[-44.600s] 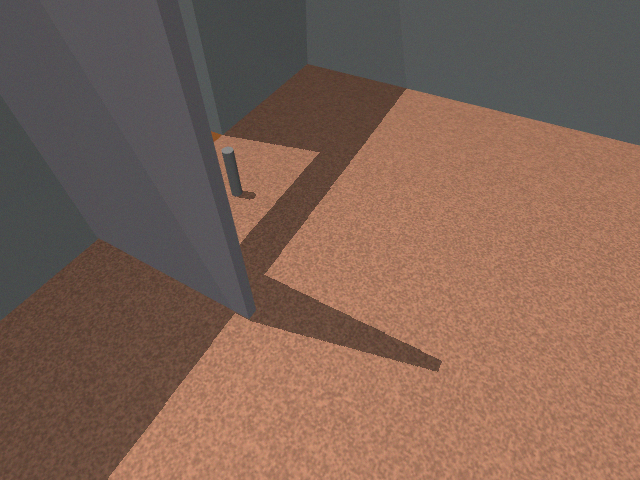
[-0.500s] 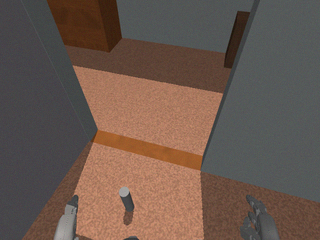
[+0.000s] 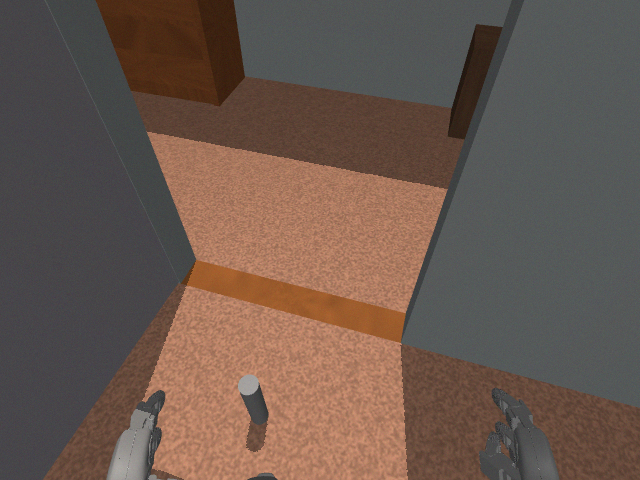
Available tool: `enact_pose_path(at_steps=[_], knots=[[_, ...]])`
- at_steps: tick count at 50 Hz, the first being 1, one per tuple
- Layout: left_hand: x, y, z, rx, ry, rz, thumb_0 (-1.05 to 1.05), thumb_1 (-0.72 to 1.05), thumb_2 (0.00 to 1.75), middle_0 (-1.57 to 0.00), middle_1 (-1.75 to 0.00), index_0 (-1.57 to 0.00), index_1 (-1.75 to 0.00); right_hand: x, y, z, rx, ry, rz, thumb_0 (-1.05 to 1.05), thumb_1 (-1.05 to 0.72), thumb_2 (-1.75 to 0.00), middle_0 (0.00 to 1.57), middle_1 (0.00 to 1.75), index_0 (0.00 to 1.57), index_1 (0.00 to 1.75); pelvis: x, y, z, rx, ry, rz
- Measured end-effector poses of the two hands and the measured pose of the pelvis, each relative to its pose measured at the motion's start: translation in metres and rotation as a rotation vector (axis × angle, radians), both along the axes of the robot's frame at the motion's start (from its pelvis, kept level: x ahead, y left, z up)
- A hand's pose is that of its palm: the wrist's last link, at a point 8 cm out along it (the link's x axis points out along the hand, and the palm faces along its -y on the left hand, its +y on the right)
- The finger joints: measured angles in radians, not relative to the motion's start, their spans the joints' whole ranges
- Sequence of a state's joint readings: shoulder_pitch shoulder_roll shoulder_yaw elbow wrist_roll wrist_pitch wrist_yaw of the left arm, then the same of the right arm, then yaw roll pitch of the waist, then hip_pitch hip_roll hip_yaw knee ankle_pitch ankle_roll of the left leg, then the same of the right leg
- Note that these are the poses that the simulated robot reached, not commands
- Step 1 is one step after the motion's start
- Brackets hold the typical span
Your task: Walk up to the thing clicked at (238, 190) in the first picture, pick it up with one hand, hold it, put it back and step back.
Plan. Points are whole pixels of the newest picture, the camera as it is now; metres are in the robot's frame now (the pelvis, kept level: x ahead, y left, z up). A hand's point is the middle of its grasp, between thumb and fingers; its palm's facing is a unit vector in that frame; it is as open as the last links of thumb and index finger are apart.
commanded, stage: stand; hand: left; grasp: from the side
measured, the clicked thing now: (254, 401) +0.42 +0.19 -0.60
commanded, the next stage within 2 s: none
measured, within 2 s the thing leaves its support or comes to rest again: neither
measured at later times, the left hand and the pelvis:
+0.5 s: hand out of the picture +0.06 +0.26 -0.11, palm faces +0.01 -0.93 -0.36, open 7.6 cm; pelvis -0.01 +0.01 +0.03, yaw +1 degrees
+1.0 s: hand out of the picture +0.02 +0.26 -0.10, palm faces +0.00 -0.93 -0.36, open 7.4 cm; pelvis -0.02 +0.00 +0.05, yaw +1 degrees
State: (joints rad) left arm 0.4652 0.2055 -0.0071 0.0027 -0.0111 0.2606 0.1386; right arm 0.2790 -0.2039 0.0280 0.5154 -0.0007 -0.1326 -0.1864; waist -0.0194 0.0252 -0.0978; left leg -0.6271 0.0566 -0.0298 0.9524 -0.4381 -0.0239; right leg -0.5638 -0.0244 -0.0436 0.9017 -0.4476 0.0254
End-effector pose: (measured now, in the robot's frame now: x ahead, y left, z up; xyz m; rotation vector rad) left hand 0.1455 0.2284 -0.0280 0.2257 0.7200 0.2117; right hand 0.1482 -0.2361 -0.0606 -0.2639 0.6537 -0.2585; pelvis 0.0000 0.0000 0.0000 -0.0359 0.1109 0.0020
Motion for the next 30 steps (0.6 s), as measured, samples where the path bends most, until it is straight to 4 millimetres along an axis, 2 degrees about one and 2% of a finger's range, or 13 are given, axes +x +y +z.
enact_pose_path(at_steps=[5, 9, 12, 16, 22, 30], knots=[[-0.001, 0.0, 0.0, 0.001, 0.0, -0.001, -0.01, -0.08, 0.51, -0.17, -0.25, -0.18, -0.24, -0.002, 0.001, 0.0, 0.002, 0.0, -0.002, 0.01, -0.9, -0.89, 0.21, 0.3, 0.21, 0.3, -0.001, 0.0, 0.0, 0.0, -0.003, 0.0], [-0.002, 0.011, -0.02, 0.043, 0.036, -0.095, -0.01, 0.2, 0.7, -0.19, -0.28, -0.19, -0.27, -0.009, -0.007, -0.014, -0.037, 0.17, 0.125, 0.01, -0.9, -0.89, 0.21, 0.3, 0.21, 0.3, -0.006, 0.0, 0.005, 0.018, -0.064, 0.007], [-0.014, 0.028, -0.035, 0.048, 0.112, -0.097, -0.01, 0.42, 0.78, -0.19, -0.29, -0.2, -0.28, -0.021, -0.019, -0.019, -0.029, 0.274, 0.13, 0.01, -0.9, -0.89, 0.21, 0.3, 0.21, 0.3, -0.008, 0.0, 0.009, 0.029, -0.093, 0.009], [-0.04, 0.05, -0.045, 0.055, 0.221, -0.053, 0.0, 0.65, 0.84, -0.2, -0.3, -0.21, -0.29, -0.041, -0.036, -0.017, -0.029, 0.353, 0.088, 0.01, -0.9, -0.89, 0.21, 0.3, 0.21, 0.3, -0.008, 0.003, 0.016, 0.031, -0.117, 0.008], [-0.082, 0.07, -0.05, 0.061, 0.369, 0.015, 0.0, 0.82, 0.88, -0.2, -0.3, -0.21, -0.3, -0.068, -0.047, -0.014, -0.027, 0.453, 0.038, 0.01, -0.9, -0.89, 0.21, 0.3, 0.21, 0.3, -0.007, 0.005, 0.029, 0.029, -0.146, 0.013], [-0.119, 0.073, -0.048, 0.042, 0.498, 0.062, 0.0, 0.89, 0.89, -0.2, -0.3, -0.21, -0.3, -0.091, -0.04, -0.013, 0.009, 0.537, 0.014, 0.01, -0.91, -0.89, 0.21, 0.29, 0.21, 0.3, -0.009, 0.009, 0.044, 0.031, -0.18, 0.013]])
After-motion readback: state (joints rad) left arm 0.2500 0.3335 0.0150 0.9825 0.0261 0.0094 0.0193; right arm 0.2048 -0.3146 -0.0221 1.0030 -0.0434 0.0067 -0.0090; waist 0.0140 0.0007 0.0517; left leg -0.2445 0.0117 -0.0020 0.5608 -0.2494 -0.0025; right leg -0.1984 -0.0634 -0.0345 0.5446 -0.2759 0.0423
